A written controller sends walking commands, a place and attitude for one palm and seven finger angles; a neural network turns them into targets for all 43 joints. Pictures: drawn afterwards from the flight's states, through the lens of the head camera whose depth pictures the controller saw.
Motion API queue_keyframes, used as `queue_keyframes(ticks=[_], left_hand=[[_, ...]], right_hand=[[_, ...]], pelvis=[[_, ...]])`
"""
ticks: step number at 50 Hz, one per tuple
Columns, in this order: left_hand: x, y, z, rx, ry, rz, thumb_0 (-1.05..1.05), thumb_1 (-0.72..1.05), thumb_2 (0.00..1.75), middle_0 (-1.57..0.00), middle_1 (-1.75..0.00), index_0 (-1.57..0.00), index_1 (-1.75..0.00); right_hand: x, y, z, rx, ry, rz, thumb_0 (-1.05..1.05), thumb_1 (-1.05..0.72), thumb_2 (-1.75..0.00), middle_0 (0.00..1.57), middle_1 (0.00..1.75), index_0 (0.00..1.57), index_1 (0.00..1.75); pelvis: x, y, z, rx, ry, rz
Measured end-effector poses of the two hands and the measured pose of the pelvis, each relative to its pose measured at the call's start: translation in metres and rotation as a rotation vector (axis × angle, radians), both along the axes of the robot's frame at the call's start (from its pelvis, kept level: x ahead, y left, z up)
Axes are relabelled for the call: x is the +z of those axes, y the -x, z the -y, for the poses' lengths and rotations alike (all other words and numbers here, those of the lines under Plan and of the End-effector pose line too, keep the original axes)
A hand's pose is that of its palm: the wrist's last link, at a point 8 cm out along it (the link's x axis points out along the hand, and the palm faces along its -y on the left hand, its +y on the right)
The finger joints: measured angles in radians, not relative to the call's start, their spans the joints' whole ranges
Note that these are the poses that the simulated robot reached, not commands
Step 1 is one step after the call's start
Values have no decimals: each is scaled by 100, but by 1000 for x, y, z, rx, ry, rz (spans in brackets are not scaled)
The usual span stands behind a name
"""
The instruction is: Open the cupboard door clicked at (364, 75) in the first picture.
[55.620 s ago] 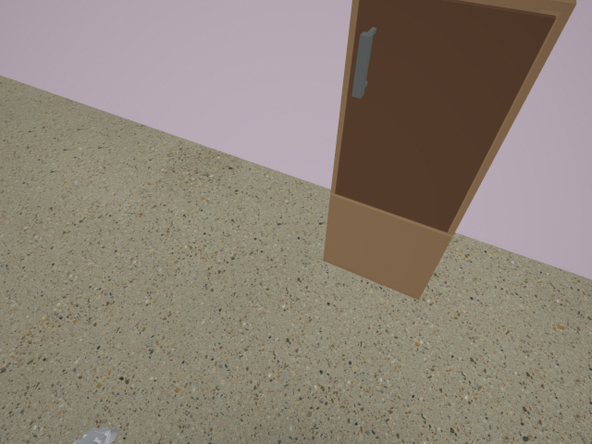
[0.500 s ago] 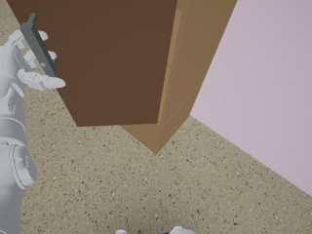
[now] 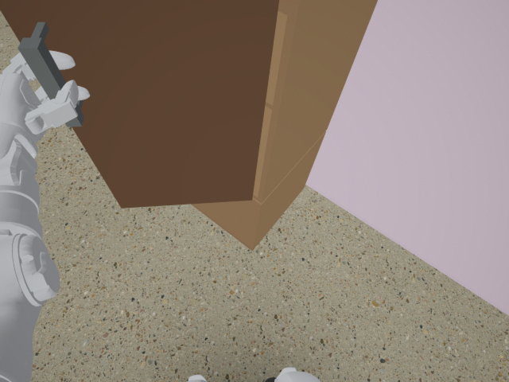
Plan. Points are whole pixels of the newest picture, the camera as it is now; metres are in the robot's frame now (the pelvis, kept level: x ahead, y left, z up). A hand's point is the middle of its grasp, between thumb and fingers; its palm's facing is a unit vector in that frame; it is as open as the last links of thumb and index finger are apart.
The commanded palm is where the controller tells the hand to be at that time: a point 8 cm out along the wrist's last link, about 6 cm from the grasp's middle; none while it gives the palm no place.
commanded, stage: close the thumb around the handle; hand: left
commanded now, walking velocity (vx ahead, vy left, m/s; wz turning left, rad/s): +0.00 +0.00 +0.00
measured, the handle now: (59, 77) +0.55 +0.26 +0.14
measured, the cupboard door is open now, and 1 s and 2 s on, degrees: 44 87 91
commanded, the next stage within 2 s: pull the door open along its arc in 0.04 s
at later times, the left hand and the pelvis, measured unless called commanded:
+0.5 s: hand (67, 120) +0.47 +0.23 +0.13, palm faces +0.01 -1.00 +0.00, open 6.0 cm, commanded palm +0.41 +0.28 +0.13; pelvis +0.01 +0.00 +0.01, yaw -2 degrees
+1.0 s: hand (150, 226) +0.30 +0.11 +0.14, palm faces +0.37 -0.93 +0.03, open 6.5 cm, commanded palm +0.22 +0.17 +0.13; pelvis +0.01 -0.02 +0.02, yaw +0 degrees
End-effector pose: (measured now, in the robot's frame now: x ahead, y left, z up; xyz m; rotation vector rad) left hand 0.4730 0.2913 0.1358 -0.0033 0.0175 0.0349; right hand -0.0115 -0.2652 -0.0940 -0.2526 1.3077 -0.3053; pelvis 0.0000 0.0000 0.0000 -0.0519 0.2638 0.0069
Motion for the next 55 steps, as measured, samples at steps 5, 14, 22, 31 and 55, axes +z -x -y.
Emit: queue_keyframes(ticks=[5, 14, 22, 31, 55], left_hand=[[0, -1, 0, -1, 1, 0, 0, 71, 81, -36, -135, -37, -135], [0, -1, 0, 0, 1, 2, 0, 71, 81, -35, -135, -37, -135], [-2, 16, 2, -10, 0, 26, 0, 71, 77, -35, -135, -35, -135], [-3, 70, 18, -46, -1, 54, 0, 70, 73, -35, -135, -32, -133], [4, 233, 167, 335, 25, -9, 2, 61, 66, -34, -131, -35, -133]], right_hand=[[1, -3, 3, 4, 8, 5, 1, -91, -90, 21, 30, 20, 30], [2, -7, 4, 4, 9, 15, 1, -91, -90, 20, 30, 20, 30], [2, -20, 1, -12, -22, 64, 1, -91, -90, 20, 30, 20, 30], [7, -76, -7, 26, -76, 255, 1, -91, -90, 20, 30, 20, 30], [53, -215, -40, 272, -218, 622, 1, -91, -90, 20, 30, 20, 30]], pelvis=[[0, 0, 1, 0, 0, -4], [0, -1, 1, -4, -1, -6], [4, -8, 1, -25, -6, 16], [10, -14, 1, -34, -16, 79], [22, -6, 37, 5, -52, 287]])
